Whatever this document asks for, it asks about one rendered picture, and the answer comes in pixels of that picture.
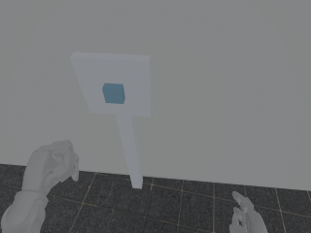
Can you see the robot left forearm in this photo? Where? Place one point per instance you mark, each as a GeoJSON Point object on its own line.
{"type": "Point", "coordinates": [26, 214]}

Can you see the button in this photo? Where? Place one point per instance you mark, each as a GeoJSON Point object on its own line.
{"type": "Point", "coordinates": [113, 93]}

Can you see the panel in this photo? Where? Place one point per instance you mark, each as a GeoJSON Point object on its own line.
{"type": "Point", "coordinates": [93, 69]}

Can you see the robot left hand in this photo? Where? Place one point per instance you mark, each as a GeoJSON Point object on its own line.
{"type": "Point", "coordinates": [43, 172]}

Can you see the robot right hand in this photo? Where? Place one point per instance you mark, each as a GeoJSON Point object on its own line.
{"type": "Point", "coordinates": [251, 221]}

